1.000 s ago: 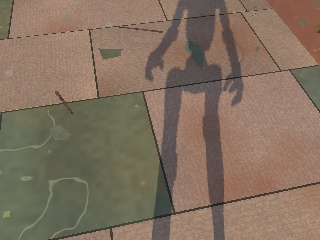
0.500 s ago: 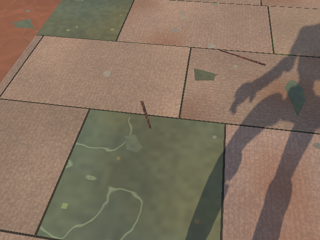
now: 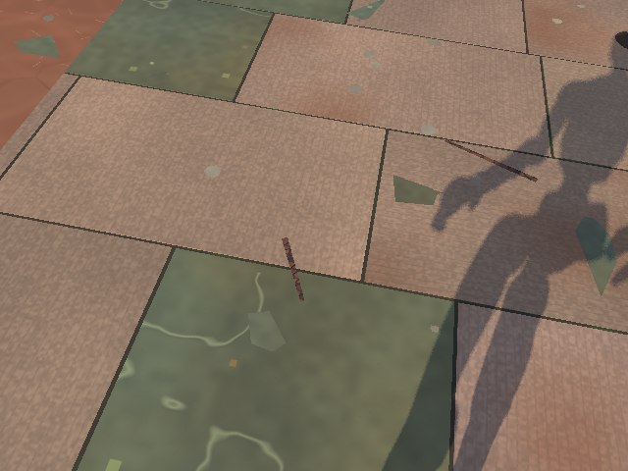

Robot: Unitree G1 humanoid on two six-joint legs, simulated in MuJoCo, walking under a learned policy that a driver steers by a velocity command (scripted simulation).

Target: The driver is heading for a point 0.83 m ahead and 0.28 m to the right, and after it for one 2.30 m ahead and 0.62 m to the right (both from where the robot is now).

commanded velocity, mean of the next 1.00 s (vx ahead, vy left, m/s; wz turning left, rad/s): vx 0.39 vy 0.00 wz -0.49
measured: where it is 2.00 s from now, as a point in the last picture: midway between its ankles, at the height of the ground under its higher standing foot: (337, 450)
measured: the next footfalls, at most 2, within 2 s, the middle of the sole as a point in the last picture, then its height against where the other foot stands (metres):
right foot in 0.22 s outside the picture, level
left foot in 0.68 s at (285, 426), level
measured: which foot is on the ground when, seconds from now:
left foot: down 0.00-0.24, up 0.26-0.66, down 0.68-1.00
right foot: up 0.00-0.20, down 0.22-0.70, up 0.72-1.00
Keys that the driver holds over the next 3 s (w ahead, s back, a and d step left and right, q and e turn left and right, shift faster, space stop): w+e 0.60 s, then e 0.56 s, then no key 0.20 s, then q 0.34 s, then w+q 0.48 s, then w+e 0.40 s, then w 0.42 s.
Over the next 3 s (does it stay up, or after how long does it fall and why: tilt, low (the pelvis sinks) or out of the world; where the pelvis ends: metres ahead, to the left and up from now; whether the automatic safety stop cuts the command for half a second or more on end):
stays up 1.03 -0.25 0.00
